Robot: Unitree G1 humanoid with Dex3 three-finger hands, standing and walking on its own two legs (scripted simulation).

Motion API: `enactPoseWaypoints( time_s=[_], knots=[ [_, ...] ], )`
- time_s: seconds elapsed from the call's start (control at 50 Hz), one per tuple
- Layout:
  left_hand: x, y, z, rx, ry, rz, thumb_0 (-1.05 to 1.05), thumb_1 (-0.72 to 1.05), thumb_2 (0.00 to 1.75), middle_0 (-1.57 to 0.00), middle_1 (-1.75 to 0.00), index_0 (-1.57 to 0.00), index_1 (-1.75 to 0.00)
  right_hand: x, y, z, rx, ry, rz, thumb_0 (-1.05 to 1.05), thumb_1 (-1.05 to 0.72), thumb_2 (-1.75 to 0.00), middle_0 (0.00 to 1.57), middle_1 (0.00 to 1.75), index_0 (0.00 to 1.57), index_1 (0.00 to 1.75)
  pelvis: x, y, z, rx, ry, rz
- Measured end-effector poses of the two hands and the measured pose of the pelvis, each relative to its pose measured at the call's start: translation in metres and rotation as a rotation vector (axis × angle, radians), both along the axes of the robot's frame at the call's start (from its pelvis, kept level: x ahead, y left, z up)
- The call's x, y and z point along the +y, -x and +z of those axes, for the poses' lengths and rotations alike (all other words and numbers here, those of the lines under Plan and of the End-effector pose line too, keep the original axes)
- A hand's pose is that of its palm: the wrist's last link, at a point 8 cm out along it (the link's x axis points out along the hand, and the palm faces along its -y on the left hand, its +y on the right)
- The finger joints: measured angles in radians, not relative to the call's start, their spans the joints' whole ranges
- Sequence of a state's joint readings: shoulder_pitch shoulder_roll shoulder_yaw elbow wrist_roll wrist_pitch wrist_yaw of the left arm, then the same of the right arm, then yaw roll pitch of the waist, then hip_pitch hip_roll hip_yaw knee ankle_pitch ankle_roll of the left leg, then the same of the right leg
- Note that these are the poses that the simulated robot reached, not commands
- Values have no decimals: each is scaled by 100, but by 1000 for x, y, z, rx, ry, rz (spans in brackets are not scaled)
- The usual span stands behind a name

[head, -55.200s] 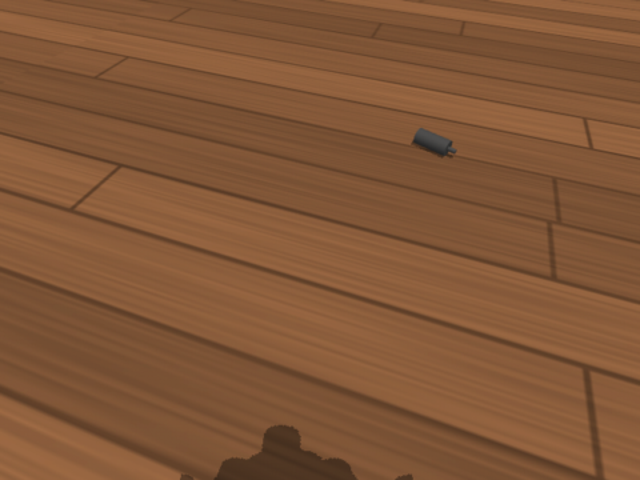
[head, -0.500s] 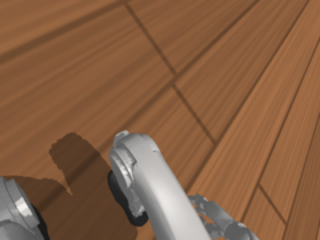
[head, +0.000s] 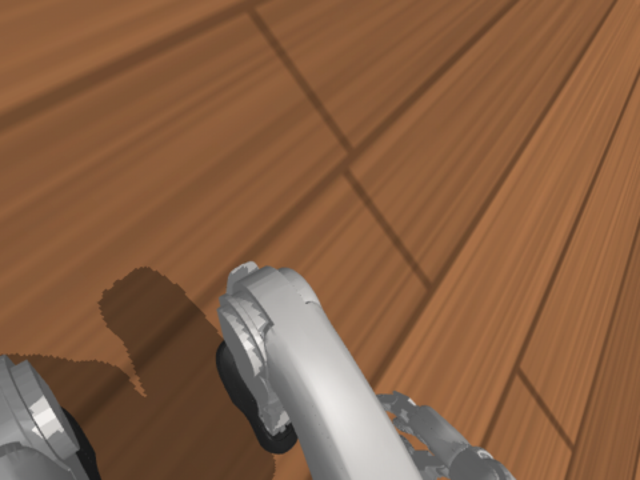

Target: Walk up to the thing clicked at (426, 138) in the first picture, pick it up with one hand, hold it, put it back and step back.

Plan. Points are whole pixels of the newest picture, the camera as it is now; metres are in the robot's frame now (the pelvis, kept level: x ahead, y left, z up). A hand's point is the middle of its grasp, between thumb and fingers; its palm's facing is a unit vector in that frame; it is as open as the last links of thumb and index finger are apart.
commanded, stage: settle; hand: left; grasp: from above
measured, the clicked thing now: out of the picture +0.49 +0.33 -0.27
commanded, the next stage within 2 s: lift in 1.02 s
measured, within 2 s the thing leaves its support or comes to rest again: leaves its support in 0.42 s
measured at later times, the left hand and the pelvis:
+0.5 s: hand out of the picture +0.47 +0.36 -0.21, palm faces -0.45 -0.10 -0.89, open 11.1 cm; pelvis +0.00 +0.00 +0.00, yaw +1 degrees
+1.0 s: hand out of the picture +0.46 +0.36 -0.13, palm faces -0.46 -0.08 -0.88, open 11.0 cm; pelvis -0.01 +0.00 +0.02, yaw +4 degrees
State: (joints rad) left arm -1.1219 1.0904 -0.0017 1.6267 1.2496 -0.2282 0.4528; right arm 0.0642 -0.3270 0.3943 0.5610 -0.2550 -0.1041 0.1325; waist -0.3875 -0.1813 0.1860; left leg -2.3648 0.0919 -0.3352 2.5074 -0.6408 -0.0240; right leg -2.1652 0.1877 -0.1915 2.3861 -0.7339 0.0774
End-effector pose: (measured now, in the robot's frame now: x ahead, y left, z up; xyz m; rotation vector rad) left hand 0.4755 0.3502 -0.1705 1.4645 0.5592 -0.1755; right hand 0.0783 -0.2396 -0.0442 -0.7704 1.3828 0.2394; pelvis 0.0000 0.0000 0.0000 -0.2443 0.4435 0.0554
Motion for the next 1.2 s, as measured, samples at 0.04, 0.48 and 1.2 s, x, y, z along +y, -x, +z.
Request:
enactPoseWaypoints(
  time_s=[0.04,0.48,1.2],
  knots=[
    [0,0,0,-1,0,0,0,-10,50,-51,-74,-54,-67,0,0,0,-1,1,0,0,-91,-90,20,30,21,30,0,0,0,-1,0,0],
    [10,0,16,9,-19,6,-1,-9,38,-61,-62,-65,-55,-3,-6,-1,13,2,-8,0,-92,-90,20,30,21,30,-2,-2,3,18,-2,8],
    [12,3,122,9,-29,-31,0,-18,41,-71,-60,-74,-53,-19,-9,6,-36,34,-184,0,-91,-90,20,29,21,30,-5,8,29,89,-31,65]
  ],
)
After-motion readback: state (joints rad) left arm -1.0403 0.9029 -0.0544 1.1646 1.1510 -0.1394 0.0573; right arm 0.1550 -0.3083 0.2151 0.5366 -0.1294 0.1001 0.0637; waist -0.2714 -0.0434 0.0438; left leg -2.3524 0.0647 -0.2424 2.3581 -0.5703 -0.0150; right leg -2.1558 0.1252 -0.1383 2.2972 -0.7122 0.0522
